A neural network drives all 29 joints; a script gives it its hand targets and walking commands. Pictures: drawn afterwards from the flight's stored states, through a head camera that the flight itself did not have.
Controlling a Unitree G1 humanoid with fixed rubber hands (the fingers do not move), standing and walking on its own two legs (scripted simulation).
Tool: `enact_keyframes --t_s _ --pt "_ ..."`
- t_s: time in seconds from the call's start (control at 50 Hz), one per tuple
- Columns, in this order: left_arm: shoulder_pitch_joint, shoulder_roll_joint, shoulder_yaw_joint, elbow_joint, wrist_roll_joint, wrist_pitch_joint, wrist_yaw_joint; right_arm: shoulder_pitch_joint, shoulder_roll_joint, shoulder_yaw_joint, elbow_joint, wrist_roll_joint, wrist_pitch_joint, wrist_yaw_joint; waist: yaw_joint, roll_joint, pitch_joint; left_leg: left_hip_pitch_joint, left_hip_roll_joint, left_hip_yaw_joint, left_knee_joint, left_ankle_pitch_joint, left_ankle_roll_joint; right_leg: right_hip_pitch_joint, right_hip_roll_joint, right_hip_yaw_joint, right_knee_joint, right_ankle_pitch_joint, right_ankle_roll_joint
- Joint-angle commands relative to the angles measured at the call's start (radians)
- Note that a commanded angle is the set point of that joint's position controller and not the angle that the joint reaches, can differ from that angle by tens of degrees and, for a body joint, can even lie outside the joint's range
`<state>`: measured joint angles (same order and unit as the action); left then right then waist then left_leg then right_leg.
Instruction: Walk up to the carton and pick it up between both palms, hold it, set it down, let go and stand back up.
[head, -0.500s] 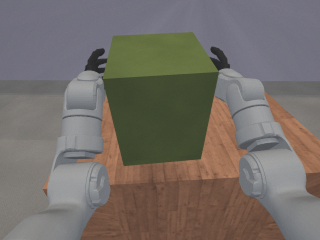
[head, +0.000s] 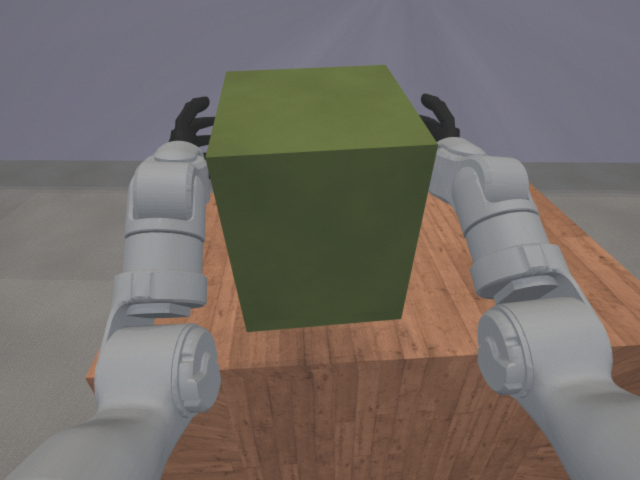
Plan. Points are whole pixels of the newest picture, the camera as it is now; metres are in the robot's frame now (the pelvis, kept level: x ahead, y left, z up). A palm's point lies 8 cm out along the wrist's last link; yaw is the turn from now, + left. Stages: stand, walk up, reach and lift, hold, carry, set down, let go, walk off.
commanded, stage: hold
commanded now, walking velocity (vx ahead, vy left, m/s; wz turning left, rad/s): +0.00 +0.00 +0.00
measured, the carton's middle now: (316, 198) +0.39 +0.02 +0.24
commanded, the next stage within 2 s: set down in 0.02 s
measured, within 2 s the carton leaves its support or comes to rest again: neither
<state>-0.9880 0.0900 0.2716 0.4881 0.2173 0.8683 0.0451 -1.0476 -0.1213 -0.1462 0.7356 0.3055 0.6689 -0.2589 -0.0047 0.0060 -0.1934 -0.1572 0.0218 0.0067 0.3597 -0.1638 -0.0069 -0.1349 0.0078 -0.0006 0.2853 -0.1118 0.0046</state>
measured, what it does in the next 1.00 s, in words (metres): stands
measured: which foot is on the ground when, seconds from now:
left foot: down 0.00-1.00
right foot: down 0.00-1.00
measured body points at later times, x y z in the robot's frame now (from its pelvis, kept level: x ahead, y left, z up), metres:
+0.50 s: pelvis +0.01 +0.00 +0.00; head -0.05 +0.01 +0.45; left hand +0.42 +0.19 +0.30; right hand +0.44 -0.10 +0.29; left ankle +0.02 +0.12 -0.75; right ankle +0.03 -0.12 -0.75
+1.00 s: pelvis +0.01 +0.00 +0.00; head -0.04 +0.02 +0.45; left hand +0.42 +0.18 +0.24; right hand +0.44 -0.11 +0.23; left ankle +0.02 +0.12 -0.75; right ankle +0.03 -0.12 -0.75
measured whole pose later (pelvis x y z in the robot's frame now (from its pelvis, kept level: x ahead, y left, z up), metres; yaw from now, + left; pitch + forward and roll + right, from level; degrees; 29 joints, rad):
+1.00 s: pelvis +0.01 +0.00 +0.00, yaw +0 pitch -6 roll -1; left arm -0.90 0.01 0.39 0.50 0.34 0.61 0.02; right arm -1.02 -0.07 -0.16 1.02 0.09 0.17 -0.12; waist 0.00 -0.01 -0.03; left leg -0.07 0.02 0.01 0.36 -0.19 0.00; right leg -0.03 0.01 0.00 0.26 -0.13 0.01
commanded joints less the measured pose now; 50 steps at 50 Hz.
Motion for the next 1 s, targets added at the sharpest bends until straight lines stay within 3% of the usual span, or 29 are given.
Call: enact_keyframes --t_s 0.0,0.02,0.06,0.12,0.2,0.22,0.26,0.28,0.34,0.4,0.46,0.48,0.54,0.56,0.6,0.62,0.66,0.74,0.8,0.86,0.88,0.94,0.98 --pt "-0.764 -0.613 -0.296 -0.213 -0.211 -0.076 -0.184 -0.813 0.586 0.332 -0.208 0.168 -0.009 0.134 -0.122 0.036 -0.25 0.009 -0.045 -0.029 -0.055 0.053 -0.034 0.216 0.071 0.029 -0.014 0.116 0.001" --pt "-0.843 -0.628 -0.296 -0.231 -0.239 -0.065 -0.187 -0.842 0.588 0.299 -0.258 0.194 -0.014 0.141 -0.124 -0.011 -0.227 0.028 -0.06 -0.015 -0.067 0.034 -0.012 0.184 0.077 0.041 -0.027 0.098 0.022" --pt "-0.859 -0.627 -0.296 -0.208 -0.233 -0.076 -0.188 -0.854 0.581 0.275 -0.234 0.171 -0.027 0.145 -0.125 0.012 -0.245 0.029 -0.058 -0.019 -0.073 0.0 -0.013 0.165 0.073 0.036 -0.028 0.06 0.013" --pt "-0.836 -0.618 -0.253 -0.148 -0.209 -0.102 -0.187 -0.905 0.582 0.258 -0.217 0.134 -0.064 0.158 -0.091 -0.016 -0.239 0.034 -0.051 -0.022 -0.082 -0.014 -0.008 0.149 0.065 0.021 -0.041 0.019 0.015" --pt "-0.828 -0.569 -0.145 -0.031 -0.122 -0.158 -0.206 -0.91 0.546 0.145 -0.065 0.013 -0.14 0.185 -0.082 -0.01 -0.174 0.031 -0.043 -0.009 -0.106 -0.102 -0.008 0.116 0.047 -0.006 -0.051 -0.109 0.004" --pt "-0.802 -0.566 -0.117 0.007 -0.097 -0.171 -0.218 -0.9 0.532 0.11 -0.027 -0.031 -0.171 0.191 -0.092 0.008 -0.157 0.027 -0.042 -0.008 -0.113 -0.11 -0.011 0.123 0.041 -0.013 -0.055 -0.125 0.003" --pt "-0.756 -0.535 -0.041 0.072 -0.033 -0.199 -0.235 -0.861 0.503 0.035 0.053 -0.112 -0.239 0.212 -0.083 -0.019 -0.113 0.042 -0.043 0.011 -0.123 -0.117 -0.005 0.133 0.041 -0.024 -0.062 -0.164 0.003" --pt "-0.74 -0.52 -0.024 0.077 -0.006 -0.216 -0.245 -0.802 0.489 -0.015 0.123 -0.154 -0.267 0.215 -0.098 -0.014 -0.083 0.038 -0.043 0.016 -0.132 -0.117 -0.008 0.159 0.042 -0.031 -0.062 -0.167 0.0" --pt "-0.647 -0.486 0.015 0.118 0.066 -0.246 -0.265 -0.717 0.477 -0.048 0.176 -0.225 -0.345 0.23 -0.074 -0.021 -0.043 0.058 -0.041 0.031 -0.148 -0.082 -0.004 0.213 0.049 -0.051 -0.055 -0.139 0.012" --pt "-0.569 -0.478 -0.02 0.09 0.074 -0.259 -0.273 -0.648 0.464 -0.054 0.192 -0.255 -0.406 0.226 -0.093 -0.008 -0.038 0.117 -0.041 0.043 -0.131 0.049 -0.021 0.242 0.044 -0.071 -0.06 -0.046 0.017" --pt "-0.548 -0.519 -0.077 0.022 0.049 -0.281 -0.258 -0.686 0.472 0.003 0.086 -0.227 -0.48 0.227 -0.073 -0.003 -0.116 0.179 -0.039 0.047 -0.094 0.204 -0.038 0.267 0.058 -0.087 -0.05 0.042 0.015" --pt "-0.563 -0.544 -0.116 -0.02 0.021 -0.292 -0.249 -0.687 0.479 0.029 0.073 -0.207 -0.502 0.224 -0.092 -0.01 -0.17 0.219 -0.037 0.04 -0.078 0.274 -0.054 0.275 0.067 -0.098 -0.047 0.086 0.018" --pt "-0.565 -0.607 -0.247 -0.128 -0.062 -0.335 -0.206 -0.755 0.538 0.168 -0.091 -0.141 -0.563 0.216 -0.062 0.005 -0.375 0.334 -0.037 0.028 0.007 0.529 -0.079 0.312 0.08 -0.098 -0.019 0.263 0.019" --pt "-0.573 -0.632 -0.292 -0.189 -0.083 -0.347 -0.185 -0.749 0.547 0.212 -0.098 -0.102 -0.575 0.216 -0.059 0.029 -0.428 0.394 -0.031 0.018 0.04 0.649 -0.098 0.292 0.09 -0.106 -0.008 0.306 0.018" --pt "-0.576 -0.645 -0.336 -0.239 -0.117 -0.362 -0.154 -0.754 0.559 0.296 -0.135 -0.049 -0.585 0.217 -0.032 0.021 -0.474 0.435 -0.033 0.005 0.073 0.74 -0.104 0.293 0.093 -0.098 -0.01 0.354 0.017" --pt "-0.567 -0.621 -0.319 -0.244 -0.109 -0.36 -0.146 -0.742 0.562 0.336 -0.14 -0.032 -0.576 0.216 -0.006 0.001 -0.428 0.414 -0.043 0.013 0.069 0.73 -0.091 0.313 0.087 -0.094 -0.007 0.381 0.021" --pt "-0.558 -0.606 -0.293 -0.24 -0.085 -0.353 -0.142 -0.701 0.579 0.368 -0.116 -0.024 -0.548 0.211 0.01 -0.028 -0.371 0.37 -0.053 0.019 0.049 0.663 -0.075 0.351 0.079 -0.089 0.0 0.407 0.026" --pt "-0.547 -0.571 -0.227 -0.186 -0.048 -0.326 -0.163 -0.647 0.551 0.318 -0.037 -0.06 -0.497 0.208 -0.007 -0.062 -0.226 0.29 -0.063 0.023 -0.009 0.442 -0.045 0.324 0.057 -0.075 -0.014 0.298 0.042" --pt "-0.563 -0.555 -0.176 -0.119 -0.022 -0.327 -0.166 -0.643 0.523 0.231 0.049 -0.107 -0.494 0.224 -0.008 -0.038 -0.135 0.256 -0.057 0.032 -0.045 0.322 -0.038 0.239 0.054 -0.08 -0.038 0.137 0.032" --pt "-0.551 -0.527 -0.12 -0.05 0.006 -0.326 -0.174 -0.641 0.523 0.189 0.08 -0.152 -0.499 0.246 0.023 -0.053 -0.079 0.224 -0.045 0.041 -0.081 0.225 -0.017 0.198 0.051 -0.08 -0.049 0.026 0.028" --pt "-0.537 -0.523 -0.104 -0.023 0.018 -0.325 -0.175 -0.625 0.514 0.156 0.118 -0.179 -0.502 0.25 0.015 -0.054 -0.055 0.208 -0.048 0.046 -0.094 0.179 -0.012 0.184 0.046 -0.081 -0.054 -0.002 0.028" --pt "-0.617 -0.535 -0.121 -0.045 0.01 -0.347 -0.16 -0.686 0.516 0.118 0.105 -0.202 -0.543 0.279 0.025 -0.025 -0.122 0.213 -0.034 0.045 -0.095 0.174 -0.025 0.166 0.053 -0.096 -0.039 -0.029 0.019" --pt "-0.613 -0.554 -0.152 -0.032 -0.007 -0.356 -0.139 -0.717 0.503 0.089 0.11 -0.219 -0.573 0.296 0.012 0.005 -0.15 0.222 -0.033 0.04 -0.09 0.171 -0.038 0.143 0.055 -0.106 -0.041 -0.039 0.008"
